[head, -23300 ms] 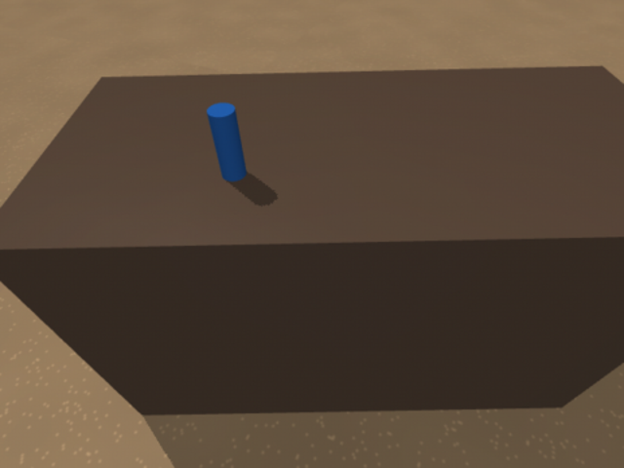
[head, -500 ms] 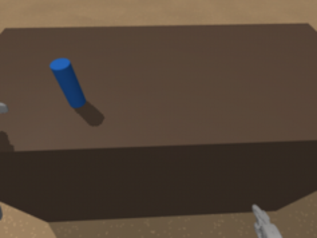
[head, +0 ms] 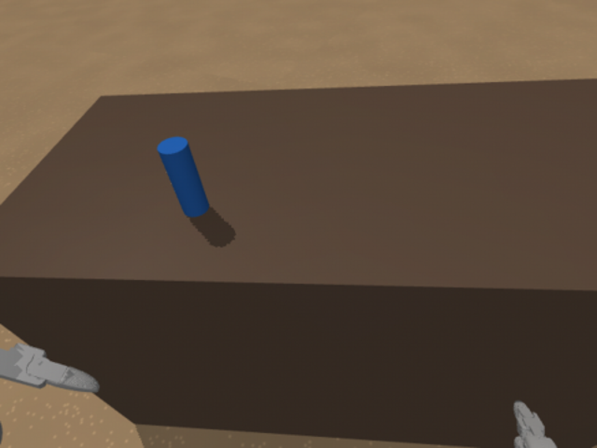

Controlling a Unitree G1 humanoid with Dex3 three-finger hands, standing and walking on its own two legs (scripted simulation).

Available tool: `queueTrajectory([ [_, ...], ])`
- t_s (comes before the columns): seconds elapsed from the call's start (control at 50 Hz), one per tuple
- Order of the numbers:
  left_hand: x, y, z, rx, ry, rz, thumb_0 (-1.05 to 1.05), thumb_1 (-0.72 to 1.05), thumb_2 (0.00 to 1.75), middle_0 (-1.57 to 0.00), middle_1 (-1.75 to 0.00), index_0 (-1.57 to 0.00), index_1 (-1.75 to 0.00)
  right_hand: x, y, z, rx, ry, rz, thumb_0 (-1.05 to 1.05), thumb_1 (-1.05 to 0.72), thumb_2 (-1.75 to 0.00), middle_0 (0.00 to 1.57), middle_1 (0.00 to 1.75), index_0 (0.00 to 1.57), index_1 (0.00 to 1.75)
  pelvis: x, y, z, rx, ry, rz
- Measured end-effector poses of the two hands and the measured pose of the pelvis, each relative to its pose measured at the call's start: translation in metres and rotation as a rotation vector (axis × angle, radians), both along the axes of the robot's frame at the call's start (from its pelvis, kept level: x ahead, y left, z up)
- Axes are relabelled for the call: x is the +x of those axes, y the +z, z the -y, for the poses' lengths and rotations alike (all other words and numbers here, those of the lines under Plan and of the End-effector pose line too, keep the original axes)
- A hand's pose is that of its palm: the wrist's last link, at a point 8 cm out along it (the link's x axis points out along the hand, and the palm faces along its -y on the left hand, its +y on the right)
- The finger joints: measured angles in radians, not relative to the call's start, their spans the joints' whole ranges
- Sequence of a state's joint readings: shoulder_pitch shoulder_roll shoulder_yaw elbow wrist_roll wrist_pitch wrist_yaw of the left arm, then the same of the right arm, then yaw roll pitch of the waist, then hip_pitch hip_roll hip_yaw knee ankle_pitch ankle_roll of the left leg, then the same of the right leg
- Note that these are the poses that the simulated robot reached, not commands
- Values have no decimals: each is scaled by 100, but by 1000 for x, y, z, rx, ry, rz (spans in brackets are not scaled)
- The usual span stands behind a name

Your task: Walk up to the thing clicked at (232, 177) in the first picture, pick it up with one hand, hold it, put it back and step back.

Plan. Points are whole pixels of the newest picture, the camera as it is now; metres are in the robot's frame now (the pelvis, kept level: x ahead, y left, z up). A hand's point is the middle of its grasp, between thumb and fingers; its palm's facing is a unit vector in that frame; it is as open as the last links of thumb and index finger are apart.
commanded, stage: sink last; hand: left
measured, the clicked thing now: (185, 179) +0.51 +0.24 +0.10
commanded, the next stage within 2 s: home in 0.34 s
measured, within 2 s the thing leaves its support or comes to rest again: neither
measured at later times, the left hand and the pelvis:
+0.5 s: hand (12, 347) +0.17 +0.26 +0.20, palm faces +0.47 -0.75 -0.47, open 17.5 cm; pelvis -0.02 -0.02 +0.01, yaw +1 degrees
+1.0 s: hand (167, 438) +0.16 +0.20 -0.02, palm faces +0.16 -0.96 -0.25, open 17.6 cm; pelvis -0.01 +0.00 +0.01, yaw +0 degrees
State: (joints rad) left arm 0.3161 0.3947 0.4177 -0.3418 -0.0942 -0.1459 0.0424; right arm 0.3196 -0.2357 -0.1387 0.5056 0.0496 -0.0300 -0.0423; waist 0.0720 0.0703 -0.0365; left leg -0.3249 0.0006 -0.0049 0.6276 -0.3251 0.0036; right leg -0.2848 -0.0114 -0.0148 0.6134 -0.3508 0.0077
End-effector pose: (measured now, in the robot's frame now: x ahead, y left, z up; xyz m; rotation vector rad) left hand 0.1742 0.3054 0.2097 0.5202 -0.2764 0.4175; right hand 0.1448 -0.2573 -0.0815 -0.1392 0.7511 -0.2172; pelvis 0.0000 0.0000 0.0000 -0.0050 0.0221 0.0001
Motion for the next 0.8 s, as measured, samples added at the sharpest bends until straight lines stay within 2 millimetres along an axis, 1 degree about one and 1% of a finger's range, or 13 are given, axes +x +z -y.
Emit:
queueTrajectory([
  [0.1, -34, 7, 24, 38, -48, 19, -1, -53, 1, -7, -6, -8, -5, 3, 7, 2, 4, 12, 55, -1, 52, -6, 5, 6, 5, 5, -4, 1, 6, 6, 10, 26],
  [0.18, -47, 16, 30, 74, -54, 58, -1, -53, 1, -7, -6, -8, -5, 2, 9, 5, 5, 21, 77, -1, 51, -6, 6, 6, 5, 5, -10, 2, 11, 11, 20, 45],
  [0.26, -50, 21, 28, 93, -42, 85, -1, -54, 2, -8, -6, -8, -6, -5, 9, 8, 5, 23, 82, -1, 51, -6, 6, 6, 5, 5, -15, 3, 16, 15, 22, 55],
  [0.32, -49, 21, 26, 98, -40, 92, -1, -55, 2, -8, -7, -8, -6, -12, 9, 11, 6, 23, 77, -1, 51, -6, 6, 6, 5, 5, -17, 4, 18, 17, 20, 60],
  [0.4, -46, 17, 21, 104, -34, 79, -1, -56, 3, -8, -7, -8, -7, -18, 10, 14, 2, 18, 69, -1, 49, -6, 6, 6, 5, 5, -18, 5, 20, 18, 17, 61],
  [0.46, -44, 11, 13, 100, -12, 52, -1, -57, 4, -9, -7, -8, -7, -19, 11, 18, -7, 8, 65, -1, 48, -7, 6, 6, 5, 5, -18, 7, 20, 18, 15, 61],
  [0.54, -43, -6, 4, 53, 17, 8, -1, -57, 5, -8, -7, -8, -7, -18, 12, 19, -17, 4, 60, -1, 43, -11, 7, 8, 7, 8, -16, 8, 18, 18, 13, 61],
  [0.6, -40, -25, 4, -11, 20, -32, -1, -55, 6, -8, -7, -7, -7, -11, 13, 10, -11, 25, 61, -1, 32, -21, 9, 12, 9, 11, -15, 9, 17, 17, 12, 60],
  [0.66, -36, -51, 12, -90, 2, -91, -1, -54, 7, -7, -7, -7, -7, -3, 12, -9, 14, 65, 63, -1, 16, -33, 11, 15, 11, 14, -14, 9, 15, 16, 11, 57],
  [0.72, -33, -81, 22, -170, -24, -183, -1, -54, 7, -7, -7, -6, -7, 5, 11, -27, 46, 96, 65, -1, -3, -44, 12, 18, 12, 17, -12, 10, 12, 13, 12, 52],
  [0.76, -34, -102, 28, -214, -37, -259, -1, -54, 7, -6, -7, -6, -7, 7, 10, -35, 59, 103, 59, -1, -15, -50, 13, 19, 13, 19, -10, 10, 11, 12, 12, 49],
  [0.8, -37, -121, 33, -253, -41, -339, -1, -54, 7, -6, -7, -6, -6, 8, 9, -37, 61, 97, 50, -1, -26, -56, 14, 21, 14, 20, -8, 10, 8, 10, 12, 47],
])
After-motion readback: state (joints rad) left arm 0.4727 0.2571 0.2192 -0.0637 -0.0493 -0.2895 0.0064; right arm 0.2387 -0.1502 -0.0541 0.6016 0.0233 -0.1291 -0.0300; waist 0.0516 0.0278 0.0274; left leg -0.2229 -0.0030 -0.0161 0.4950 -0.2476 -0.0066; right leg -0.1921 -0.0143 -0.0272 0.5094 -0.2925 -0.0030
